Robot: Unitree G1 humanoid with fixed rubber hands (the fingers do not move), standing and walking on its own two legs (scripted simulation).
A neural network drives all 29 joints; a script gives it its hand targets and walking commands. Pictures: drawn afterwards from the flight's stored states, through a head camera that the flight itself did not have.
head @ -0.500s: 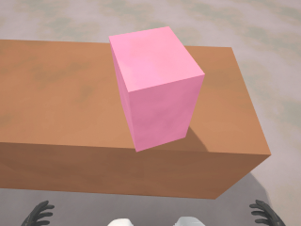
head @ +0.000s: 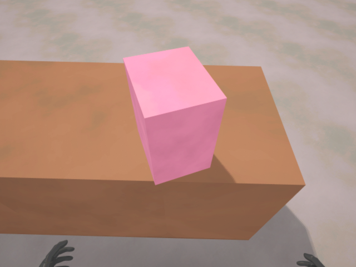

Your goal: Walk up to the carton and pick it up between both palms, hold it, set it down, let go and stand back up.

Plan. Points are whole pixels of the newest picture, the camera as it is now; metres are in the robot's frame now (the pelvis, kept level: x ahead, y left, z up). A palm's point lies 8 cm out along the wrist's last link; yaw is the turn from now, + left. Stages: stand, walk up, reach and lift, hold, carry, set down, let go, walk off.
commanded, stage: walk up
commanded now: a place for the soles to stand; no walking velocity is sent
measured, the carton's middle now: (171, 118) +0.48 +0.03 +0.02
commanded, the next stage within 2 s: none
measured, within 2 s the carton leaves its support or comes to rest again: neither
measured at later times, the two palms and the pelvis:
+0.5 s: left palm out of the picture +0.14 +0.23 -0.12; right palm out of the picture +0.09 -0.42 -0.11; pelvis +0.05 -0.08 -0.02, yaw -2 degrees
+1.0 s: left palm (92, 224) +0.23 +0.22 -0.09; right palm (349, 242) +0.18 -0.41 -0.11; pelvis +0.09 -0.09 +0.00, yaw -1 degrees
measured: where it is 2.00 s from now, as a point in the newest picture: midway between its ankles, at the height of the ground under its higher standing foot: outside the picture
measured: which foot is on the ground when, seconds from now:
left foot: down 0.00-0.42, up 0.44-0.62, down 0.64-1.00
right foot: down 0.00-0.16, up 0.18-0.40, down 0.42-1.00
